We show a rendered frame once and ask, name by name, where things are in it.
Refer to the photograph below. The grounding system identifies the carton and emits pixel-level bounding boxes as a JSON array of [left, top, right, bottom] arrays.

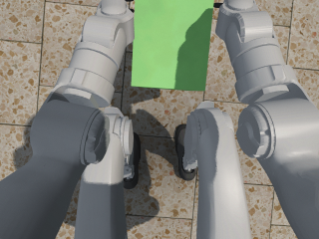
[[131, 0, 214, 92]]

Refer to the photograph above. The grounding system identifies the left robot foot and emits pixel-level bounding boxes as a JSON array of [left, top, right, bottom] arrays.
[[123, 132, 141, 189]]

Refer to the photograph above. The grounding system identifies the robot right forearm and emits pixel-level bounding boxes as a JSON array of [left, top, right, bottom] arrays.
[[215, 0, 319, 112]]

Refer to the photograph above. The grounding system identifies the right robot thigh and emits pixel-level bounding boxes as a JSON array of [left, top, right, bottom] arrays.
[[185, 108, 252, 239]]

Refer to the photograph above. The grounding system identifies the robot right hand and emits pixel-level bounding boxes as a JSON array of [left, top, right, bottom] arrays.
[[213, 2, 223, 8]]

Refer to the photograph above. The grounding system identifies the robot right upper arm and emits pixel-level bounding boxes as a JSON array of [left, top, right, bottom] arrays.
[[236, 98, 319, 239]]

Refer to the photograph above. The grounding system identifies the robot left upper arm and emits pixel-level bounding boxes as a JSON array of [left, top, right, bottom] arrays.
[[0, 100, 111, 239]]

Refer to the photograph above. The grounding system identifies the robot left forearm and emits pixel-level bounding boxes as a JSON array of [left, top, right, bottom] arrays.
[[30, 0, 135, 146]]

